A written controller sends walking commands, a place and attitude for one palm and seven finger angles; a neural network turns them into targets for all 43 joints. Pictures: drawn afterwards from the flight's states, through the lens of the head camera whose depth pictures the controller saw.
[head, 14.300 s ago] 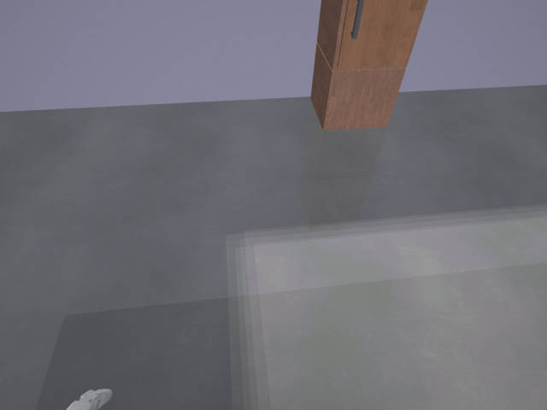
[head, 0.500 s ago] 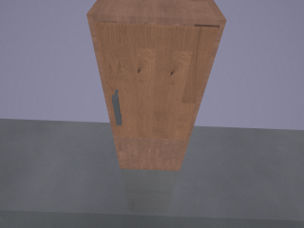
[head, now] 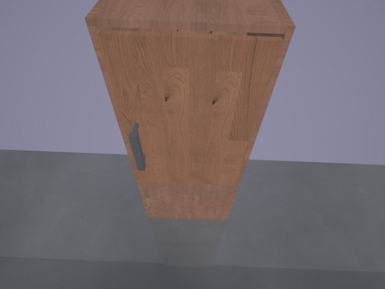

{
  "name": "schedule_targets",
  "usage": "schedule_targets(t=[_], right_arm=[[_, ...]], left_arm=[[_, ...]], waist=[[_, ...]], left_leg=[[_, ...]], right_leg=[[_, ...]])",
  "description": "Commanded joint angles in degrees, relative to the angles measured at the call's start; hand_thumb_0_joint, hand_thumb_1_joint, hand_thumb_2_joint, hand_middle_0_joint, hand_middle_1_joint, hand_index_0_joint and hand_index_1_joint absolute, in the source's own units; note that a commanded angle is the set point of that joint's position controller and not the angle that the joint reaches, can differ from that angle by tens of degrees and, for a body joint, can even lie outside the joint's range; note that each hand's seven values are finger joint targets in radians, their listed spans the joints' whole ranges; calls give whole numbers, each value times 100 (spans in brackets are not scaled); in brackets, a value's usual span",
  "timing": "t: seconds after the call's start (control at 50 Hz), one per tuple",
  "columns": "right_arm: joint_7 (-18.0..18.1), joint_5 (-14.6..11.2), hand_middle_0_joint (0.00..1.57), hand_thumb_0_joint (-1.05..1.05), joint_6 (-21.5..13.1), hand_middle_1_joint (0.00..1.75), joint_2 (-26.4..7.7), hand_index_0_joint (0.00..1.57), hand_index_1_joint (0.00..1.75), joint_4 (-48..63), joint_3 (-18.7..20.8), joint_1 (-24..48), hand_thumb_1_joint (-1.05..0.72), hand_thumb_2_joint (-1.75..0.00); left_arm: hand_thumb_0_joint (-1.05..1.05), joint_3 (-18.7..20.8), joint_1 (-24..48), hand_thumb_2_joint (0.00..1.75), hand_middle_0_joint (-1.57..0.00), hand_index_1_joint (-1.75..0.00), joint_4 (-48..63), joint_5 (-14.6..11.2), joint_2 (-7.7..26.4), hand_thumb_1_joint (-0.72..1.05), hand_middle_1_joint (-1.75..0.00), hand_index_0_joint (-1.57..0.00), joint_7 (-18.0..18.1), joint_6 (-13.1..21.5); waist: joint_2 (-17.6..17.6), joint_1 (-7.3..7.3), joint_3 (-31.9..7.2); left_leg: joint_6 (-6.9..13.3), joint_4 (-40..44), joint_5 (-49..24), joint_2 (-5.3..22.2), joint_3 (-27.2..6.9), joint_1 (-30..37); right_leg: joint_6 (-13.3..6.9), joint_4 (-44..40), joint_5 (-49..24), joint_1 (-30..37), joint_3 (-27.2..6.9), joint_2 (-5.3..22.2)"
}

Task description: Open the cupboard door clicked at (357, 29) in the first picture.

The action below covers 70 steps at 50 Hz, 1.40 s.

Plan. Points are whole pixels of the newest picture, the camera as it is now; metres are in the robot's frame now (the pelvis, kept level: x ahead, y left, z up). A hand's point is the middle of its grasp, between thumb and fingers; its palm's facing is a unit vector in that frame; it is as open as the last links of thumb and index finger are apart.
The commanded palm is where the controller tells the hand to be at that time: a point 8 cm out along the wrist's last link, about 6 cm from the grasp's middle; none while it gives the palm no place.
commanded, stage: come to a stop and stand still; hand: left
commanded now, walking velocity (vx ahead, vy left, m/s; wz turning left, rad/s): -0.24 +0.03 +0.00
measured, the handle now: (139, 147) +0.51 +0.20 -0.09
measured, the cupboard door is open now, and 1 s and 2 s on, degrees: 0 0 0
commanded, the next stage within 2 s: look again from close up in 1.24 s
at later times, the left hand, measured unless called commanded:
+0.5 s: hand out of the picture +0.01 +0.25 -0.18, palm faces +0.04 -0.98 -0.19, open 7.3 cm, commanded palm none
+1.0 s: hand out of the picture -0.14 +0.23 -0.17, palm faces +0.00 -0.98 -0.18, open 7.3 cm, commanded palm none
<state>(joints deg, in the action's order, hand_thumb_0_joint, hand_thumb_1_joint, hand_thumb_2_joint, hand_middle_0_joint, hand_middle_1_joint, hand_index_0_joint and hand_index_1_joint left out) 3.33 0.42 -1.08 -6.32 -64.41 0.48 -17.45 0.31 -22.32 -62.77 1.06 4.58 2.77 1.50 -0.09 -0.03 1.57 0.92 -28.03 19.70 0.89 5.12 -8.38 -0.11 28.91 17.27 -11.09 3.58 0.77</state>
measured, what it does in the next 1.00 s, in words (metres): walks backwards: right foot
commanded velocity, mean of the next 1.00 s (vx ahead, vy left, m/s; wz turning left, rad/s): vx -0.02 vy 0.00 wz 0.00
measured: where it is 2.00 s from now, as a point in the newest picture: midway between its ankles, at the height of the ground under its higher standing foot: outside the picture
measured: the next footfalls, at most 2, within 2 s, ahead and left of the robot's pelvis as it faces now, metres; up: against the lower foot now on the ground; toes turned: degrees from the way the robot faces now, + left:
right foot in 0.72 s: -0.07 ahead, -0.07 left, +0.00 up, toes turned -3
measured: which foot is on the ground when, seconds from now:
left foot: down 0.00-1.00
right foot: down 0.00-0.32, up 0.34-0.70, down 0.72-1.00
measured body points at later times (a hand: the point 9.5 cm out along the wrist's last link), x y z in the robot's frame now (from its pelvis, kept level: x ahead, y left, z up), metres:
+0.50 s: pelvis -0.04 +0.07 +0.00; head -0.02 +0.09 +0.45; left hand +0.01 +0.30 -0.16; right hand +0.02 -0.17 -0.14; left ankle -0.02 +0.12 -0.74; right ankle -0.09 -0.09 -0.69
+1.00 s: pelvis -0.09 +0.06 +0.00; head -0.10 +0.07 +0.45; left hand -0.14 +0.28 -0.16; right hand -0.13 -0.14 -0.16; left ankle -0.02 +0.12 -0.74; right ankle -0.11 -0.06 -0.74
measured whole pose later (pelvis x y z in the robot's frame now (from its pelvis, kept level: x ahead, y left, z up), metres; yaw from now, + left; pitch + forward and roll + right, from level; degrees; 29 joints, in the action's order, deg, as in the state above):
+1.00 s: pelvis -0.09 +0.06 +0.00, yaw -2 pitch -2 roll +0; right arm 1.2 0.6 1.4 -6.8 -66.4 1.1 -19.2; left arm 0.4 -23.6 -63.6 1.6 6.9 2.7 -0.8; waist 0.0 0.8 0.3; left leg 4.7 -18.3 4.8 -3.3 7.6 -12.9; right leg 0.7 24.1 15.1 -7.3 1.6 1.9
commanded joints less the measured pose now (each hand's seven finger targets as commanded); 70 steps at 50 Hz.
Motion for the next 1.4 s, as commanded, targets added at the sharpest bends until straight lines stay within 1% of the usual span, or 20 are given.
schedule_targets(t=[0.0,0.04,0.1,0.14,0.24,0.26,0.28,0.3,0.32,0.42,0.56,0.68,0.72,0.78,0.96,1.24,1.3,1.32,1.34,1.38], right_arm=[[28,-43,20,0,62,30,-596,20,30,257,189,-546,-90,-90],[19,-15,20,0,132,30,-625,20,30,325,265,-448,-90,-90],[-35,-15,20,0,232,30,-449,20,30,515,311,-62,-90,-90],[-48,-13,20,0,291,30,-420,20,30,657,335,252,-90,-90],[-159,-11,20,0,237,30,-369,20,30,684,262,-144,-90,-90],[-154,6,20,0,150,30,-671,20,30,643,292,-360,-90,-90],[-144,42,20,0,78,30,-1148,20,30,672,384,-408,-90,-90],[-139,65,20,0,92,30,-1350,20,30,755,396,-189,-90,-90],[-99,89,20,0,89,30,-1230,20,30,727,337,26,-90,-90],[-74,69,20,0,70,30,-938,20,30,848,207,449,-90,-90],[-119,45,20,0,99,30,-1058,20,30,644,264,187,-90,-90],[-176,-24,20,0,90,30,-893,20,30,422,223,121,-90,-90],[-197,-9,20,0,80,30,-784,20,30,365,177,34,-90,-90],[-201,3,20,0,116,30,-814,20,30,227,191,-88,-90,-90],[-195,17,20,0,201,30,-648,20,30,14,172,-339,-90,-90],[-152,20,20,0,183,30,-371,20,30,-52,133,-585,-90,-90],[-150,18,20,0,188,30,-353,20,30,-28,136,-583,-90,-90],[-271,87,20,0,119,30,-707,20,30,554,66,109,-90,-90],[-320,73,20,0,150,30,-440,20,30,716,118,-233,-90,-90],[-332,111,20,0,212,30,-298,20,30,503,124,-765,-90,-90]], left_arm=[[0,238,-581,90,-20,-30,272,-15,878,90,-30,-20,127,-30],[0,299,-487,90,-20,-30,331,0,972,90,-30,-20,126,-75],[0,348,-385,90,-20,-30,321,46,1071,90,-30,-20,109,-148],[0,385,-256,90,-20,-30,429,108,1081,90,-30,-20,124,-195],[0,384,458,90,-20,-30,713,61,1232,90,-30,-20,67,-231],[0,381,469,90,-20,-30,774,23,1113,90,-30,-20,60,-240],[0,350,306,90,-20,-30,883,-12,843,90,-30,-20,43,-266],[0,300,290,90,-20,-30,896,-43,673,90,-30,-20,71,-287],[0,306,428,90,-20,-30,820,-8,764,90,-30,-20,101,-365],[0,295,356,90,-20,-30,629,31,729,90,-30,-20,-31,-377],[0,203,424,90,-20,-30,612,48,755,90,-30,-20,-60,-375],[0,189,-98,90,-20,-30,299,43,952,90,-30,-20,-4,-243],[0,149,-134,90,-20,-30,267,19,956,90,-30,-20,3,-201],[0,111,-113,90,-20,-30,178,24,808,90,-30,-20,-5,-173],[0,89,-781,90,-20,-30,-40,37,605,90,-30,-20,14,-181],[0,65,-1119,90,-20,-30,-153,28,346,90,-30,-20,22,-107],[0,63,-1140,90,-20,-30,-153,41,329,90,-30,-20,24,-113],[0,-45,-985,90,-20,-30,-132,174,654,90,-30,-20,132,57],[0,31,-661,90,-20,-30,184,101,831,90,-30,-20,106,71],[0,93,22,90,-20,-30,455,36,950,90,-30,-20,90,109]], waist=[[53,18,-351],[274,3,-435],[975,-155,-39],[864,-255,132],[780,173,-100],[575,227,-426],[-523,126,-695],[-1148,71,-542],[-1122,85,-238],[-479,-117,91],[-437,53,-40],[65,-63,75],[-31,19,180],[310,75,322],[26,7,565],[76,49,575],[17,38,732],[428,-157,1362],[521,204,768],[-12,534,382]], left_leg=[[-56,-342,-4130,496,-126,67],[-105,-674,-3682,422,-13,-39],[-229,-1378,126,-54,50,-1120],[-213,-1874,1020,-54,-235,-1355],[-208,-62,-742,-39,-81,-459],[-123,437,-2207,337,-389,192],[260,492,-3718,1382,-1574,551],[833,844,-4458,1935,-2061,115],[909,1102,-3928,1860,-1917,-292],[790,1344,-2447,1270,-1290,-351],[728,1876,-477,1293,-1595,58],[17,1675,-263,689,-1129,-507],[-146,1615,-386,480,-960,-215],[-14,1660,-81,584,-994,-51],[6,1801,653,507,-987,-518],[49,1388,330,435,-986,-486],[55,1440,498,454,-1047,-652],[-187,213,126,192,-502,-1583],[-117,-407,154,111,-503,-891],[-53,-1208,-194,45,-352,-442]], right_leg=[[-151,340,-5488,536,-508,831],[-202,340,-5817,576,-548,957],[-779,-61,-6521,915,-965,1549],[-1144,-421,-5907,716,-1091,1771],[-646,8,-3726,219,-620,1164],[-327,510,-2955,-32,-460,823],[67,1032,-744,-582,-89,302],[187,1764,1464,-694,-228,12],[122,2425,1646,-597,-597,28],[172,2393,727,-811,-584,180],[111,766,758,-473,-320,242],[-135,-1100,-463,500,-544,447],[-281,-1120,-123,-22,-736,625],[-135,-1076,25,-348,-589,466],[-149,-1115,745,-543,-588,372],[-207,-1195,1002,-1003,-774,384],[-196,-1174,1057,-1065,-758,346],[-271,-1208,335,-987,-686,451],[-410,-1580,2091,-1743,-1182,826],[-620,-1659,2088,-2002,-1204,1081]])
